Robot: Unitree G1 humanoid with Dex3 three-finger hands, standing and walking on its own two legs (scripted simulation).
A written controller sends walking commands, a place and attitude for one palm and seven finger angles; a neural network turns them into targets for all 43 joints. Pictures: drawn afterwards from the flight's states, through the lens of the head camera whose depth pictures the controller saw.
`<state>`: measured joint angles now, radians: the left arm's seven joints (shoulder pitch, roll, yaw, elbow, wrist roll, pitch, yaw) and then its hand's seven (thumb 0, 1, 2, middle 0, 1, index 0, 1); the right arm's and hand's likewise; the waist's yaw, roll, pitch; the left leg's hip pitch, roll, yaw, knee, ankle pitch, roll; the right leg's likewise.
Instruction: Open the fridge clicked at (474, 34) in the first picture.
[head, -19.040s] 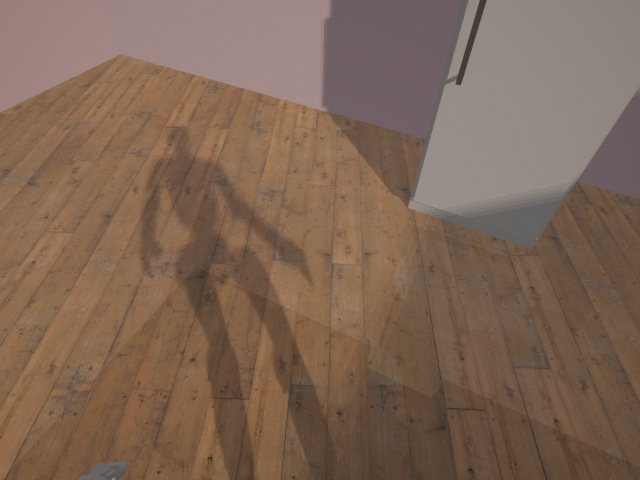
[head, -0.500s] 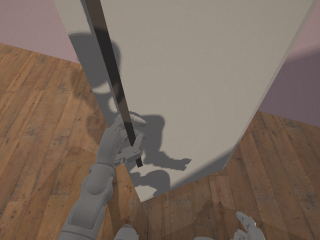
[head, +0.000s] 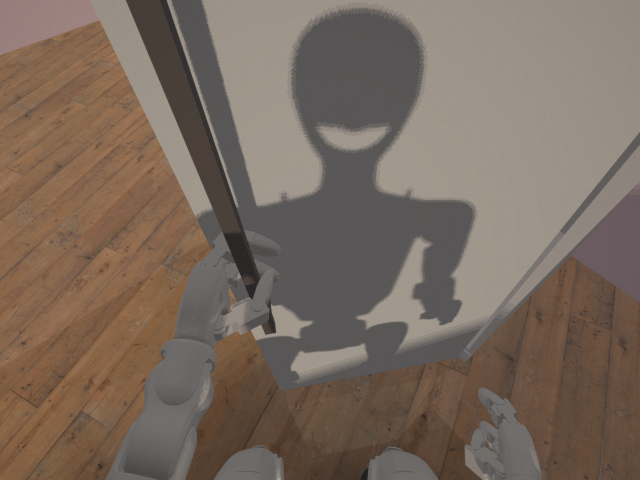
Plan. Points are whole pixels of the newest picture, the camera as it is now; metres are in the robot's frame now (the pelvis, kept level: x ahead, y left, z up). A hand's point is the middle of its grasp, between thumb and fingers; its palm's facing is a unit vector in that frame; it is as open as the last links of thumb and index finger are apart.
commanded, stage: walk backward, drawing the door open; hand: left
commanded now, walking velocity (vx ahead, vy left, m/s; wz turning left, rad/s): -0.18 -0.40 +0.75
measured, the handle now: (233, 215) +0.35 +0.09 +0.16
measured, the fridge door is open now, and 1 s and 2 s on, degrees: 60 75 69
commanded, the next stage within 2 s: stop walking and hold the door back in 0.18 s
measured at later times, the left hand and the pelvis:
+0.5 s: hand (320, 391) +0.20 +0.00 +0.08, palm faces +0.41 -0.88 -0.24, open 5.5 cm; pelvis -0.07 -0.24 +0.02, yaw +22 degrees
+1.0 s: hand (319, 379) +0.21 +0.00 +0.09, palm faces +0.57 -0.77 -0.29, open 5.3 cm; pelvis -0.11 -0.34 +0.01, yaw +25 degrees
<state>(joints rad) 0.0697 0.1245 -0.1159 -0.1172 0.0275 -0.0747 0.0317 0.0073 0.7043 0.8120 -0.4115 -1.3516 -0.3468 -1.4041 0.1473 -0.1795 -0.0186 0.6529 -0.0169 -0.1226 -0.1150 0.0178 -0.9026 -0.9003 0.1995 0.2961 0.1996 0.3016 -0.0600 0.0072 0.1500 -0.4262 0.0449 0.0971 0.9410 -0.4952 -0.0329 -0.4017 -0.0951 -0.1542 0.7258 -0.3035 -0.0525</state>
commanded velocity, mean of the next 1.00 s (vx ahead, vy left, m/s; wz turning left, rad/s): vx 0.11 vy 0.08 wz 0.20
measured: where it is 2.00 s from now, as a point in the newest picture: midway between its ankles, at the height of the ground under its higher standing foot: outside the picture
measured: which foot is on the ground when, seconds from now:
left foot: up 0.00-0.02, down 0.04-0.22, up 0.24-0.62, down 0.64-0.86, up 0.88-1.00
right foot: down 0.00-0.02, up 0.04-0.22, down 0.24-0.64, up 0.66-0.84, down 0.86-1.00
